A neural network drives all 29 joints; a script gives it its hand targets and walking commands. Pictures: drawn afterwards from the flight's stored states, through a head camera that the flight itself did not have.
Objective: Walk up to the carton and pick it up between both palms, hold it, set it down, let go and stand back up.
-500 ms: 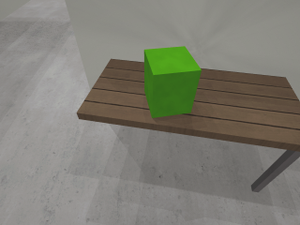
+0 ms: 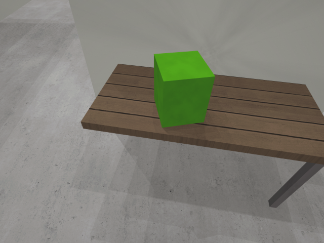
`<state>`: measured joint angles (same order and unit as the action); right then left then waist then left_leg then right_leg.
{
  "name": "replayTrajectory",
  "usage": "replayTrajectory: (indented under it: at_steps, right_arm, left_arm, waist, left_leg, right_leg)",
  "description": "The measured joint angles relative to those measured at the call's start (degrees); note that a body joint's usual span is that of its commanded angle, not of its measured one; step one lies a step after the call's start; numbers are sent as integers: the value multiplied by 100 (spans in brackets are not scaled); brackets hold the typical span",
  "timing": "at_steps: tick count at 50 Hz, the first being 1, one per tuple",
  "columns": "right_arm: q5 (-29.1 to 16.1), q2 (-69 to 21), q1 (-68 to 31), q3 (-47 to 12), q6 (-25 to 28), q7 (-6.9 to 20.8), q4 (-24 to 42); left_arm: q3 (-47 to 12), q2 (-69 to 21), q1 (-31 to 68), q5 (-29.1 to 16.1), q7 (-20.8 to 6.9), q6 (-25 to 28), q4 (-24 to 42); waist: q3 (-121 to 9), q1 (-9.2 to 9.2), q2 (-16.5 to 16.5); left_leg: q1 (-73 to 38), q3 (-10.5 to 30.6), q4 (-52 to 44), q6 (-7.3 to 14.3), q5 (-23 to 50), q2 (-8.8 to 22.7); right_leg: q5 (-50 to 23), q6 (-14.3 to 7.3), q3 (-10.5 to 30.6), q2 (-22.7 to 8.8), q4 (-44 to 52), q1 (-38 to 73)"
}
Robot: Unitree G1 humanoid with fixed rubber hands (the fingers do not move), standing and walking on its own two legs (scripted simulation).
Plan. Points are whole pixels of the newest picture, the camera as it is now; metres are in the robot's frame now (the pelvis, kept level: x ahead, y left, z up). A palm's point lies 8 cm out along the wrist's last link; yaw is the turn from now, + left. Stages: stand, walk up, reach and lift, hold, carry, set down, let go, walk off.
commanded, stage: stand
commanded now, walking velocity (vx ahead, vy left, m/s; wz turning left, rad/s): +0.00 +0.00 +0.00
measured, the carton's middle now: (179, 89) +0.78 -0.05 -0.06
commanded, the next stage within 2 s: walk up in 1.22 s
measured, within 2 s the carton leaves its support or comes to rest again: neither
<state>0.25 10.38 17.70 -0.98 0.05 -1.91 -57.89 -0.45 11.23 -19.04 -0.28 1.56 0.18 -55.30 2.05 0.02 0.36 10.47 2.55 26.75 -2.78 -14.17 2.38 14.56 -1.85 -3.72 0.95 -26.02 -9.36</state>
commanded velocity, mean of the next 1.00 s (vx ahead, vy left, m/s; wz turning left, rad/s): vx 0.00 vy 0.00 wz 0.00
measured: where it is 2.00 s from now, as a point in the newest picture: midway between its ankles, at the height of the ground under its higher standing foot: outside the picture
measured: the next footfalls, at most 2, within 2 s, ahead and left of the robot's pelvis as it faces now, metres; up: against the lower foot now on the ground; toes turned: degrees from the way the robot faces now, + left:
left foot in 1.70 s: +0.15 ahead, +0.14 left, +0.00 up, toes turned +5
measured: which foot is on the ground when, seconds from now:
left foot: down 0.00-1.00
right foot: down 0.00-1.00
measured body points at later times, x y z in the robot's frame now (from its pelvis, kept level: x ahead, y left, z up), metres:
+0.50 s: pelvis +0.01 +0.00 +0.00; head +0.01 +0.00 +0.45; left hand +0.01 +0.23 -0.15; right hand +0.01 -0.23 -0.15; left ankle +0.01 +0.15 -0.74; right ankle +0.00 -0.10 -0.74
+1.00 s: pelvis +0.02 -0.01 +0.00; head +0.02 -0.01 +0.45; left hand +0.02 +0.22 -0.15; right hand +0.02 -0.23 -0.16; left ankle +0.01 +0.15 -0.74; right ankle +0.00 -0.10 -0.74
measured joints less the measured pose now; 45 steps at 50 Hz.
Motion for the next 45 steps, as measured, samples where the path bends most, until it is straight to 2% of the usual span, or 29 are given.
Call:
replayTrajectory:
  at_steps: [45]
  right_arm:
    - [9,-87,-21,-24,4,-75,-322]
  left_arm:
    - [8,-123,-9,-5,56,36,-282]
  waist:
    - [-11,2,-37]
  left_leg:
    - [-156,-51,-118,-61,-85,76]
  right_leg:
    - [93,-43,38,58,70,115]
